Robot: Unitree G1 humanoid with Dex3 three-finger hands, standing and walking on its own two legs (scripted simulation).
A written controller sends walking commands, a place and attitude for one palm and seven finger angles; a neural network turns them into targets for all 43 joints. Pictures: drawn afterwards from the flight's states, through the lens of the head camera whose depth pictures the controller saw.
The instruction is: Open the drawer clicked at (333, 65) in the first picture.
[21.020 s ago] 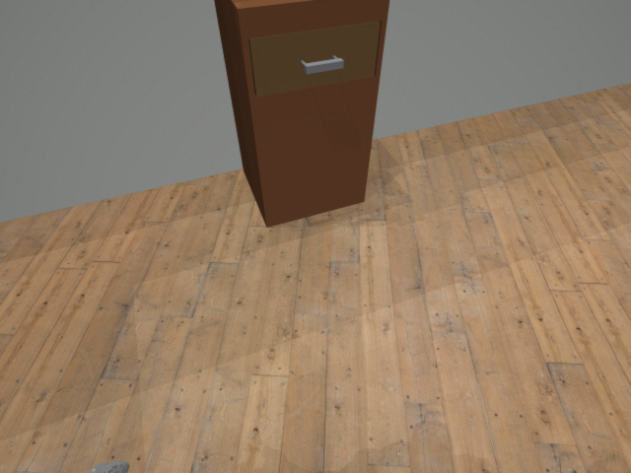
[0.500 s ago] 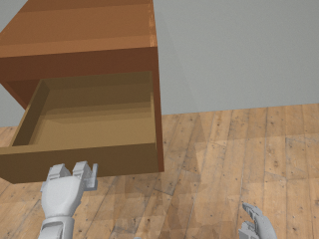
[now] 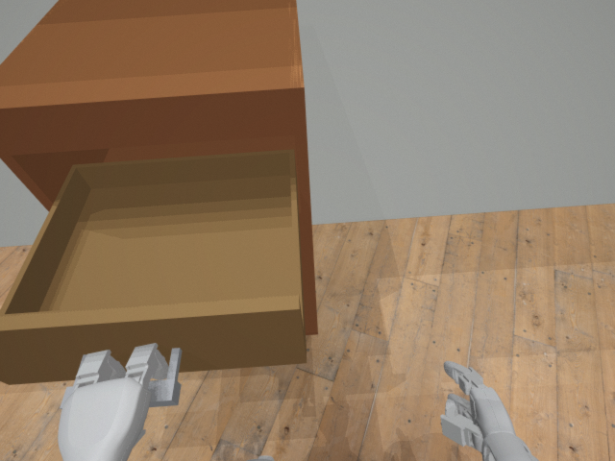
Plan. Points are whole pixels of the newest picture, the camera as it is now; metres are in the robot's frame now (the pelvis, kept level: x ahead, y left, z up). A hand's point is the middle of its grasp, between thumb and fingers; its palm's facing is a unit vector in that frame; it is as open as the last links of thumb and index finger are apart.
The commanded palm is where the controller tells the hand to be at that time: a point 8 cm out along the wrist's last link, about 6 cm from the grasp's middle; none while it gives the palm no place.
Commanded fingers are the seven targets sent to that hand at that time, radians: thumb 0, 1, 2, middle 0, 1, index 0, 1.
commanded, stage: open the thumb to release the handle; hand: left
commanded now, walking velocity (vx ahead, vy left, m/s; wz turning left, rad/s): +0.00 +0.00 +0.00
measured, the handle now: (127, 377) +0.22 +0.25 +0.00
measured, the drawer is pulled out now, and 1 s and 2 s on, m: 0.30 0.30 0.29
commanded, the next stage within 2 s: lift the hand off the handle in 0.58 s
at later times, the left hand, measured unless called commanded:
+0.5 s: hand (124, 424) +0.17 +0.24 -0.01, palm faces -0.02 -0.08 -1.00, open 10.5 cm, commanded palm +0.15 +0.24 +0.04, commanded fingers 0.00 -0.50 0.30 -0.30 -1.20 -0.30 -1.20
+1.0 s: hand (125, 416) +0.18 +0.24 -0.01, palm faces +0.01 -0.07 -1.00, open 13.6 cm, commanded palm +0.17 +0.24 +0.04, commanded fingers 0.00 -0.50 0.30 -0.30 -1.20 -0.30 -1.20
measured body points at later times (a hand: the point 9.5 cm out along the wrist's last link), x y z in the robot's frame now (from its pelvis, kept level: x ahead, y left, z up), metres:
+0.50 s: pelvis -0.01 +0.00 +0.00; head +0.03 -0.03 +0.45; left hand +0.16 +0.24 +0.04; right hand +0.19 -0.22 -0.11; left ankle -0.02 +0.12 -0.68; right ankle -0.01 -0.10 -0.68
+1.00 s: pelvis -0.03 -0.01 +0.00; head +0.02 -0.03 +0.45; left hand +0.17 +0.24 +0.04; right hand +0.18 -0.23 -0.11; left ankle -0.02 +0.12 -0.68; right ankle -0.01 -0.10 -0.68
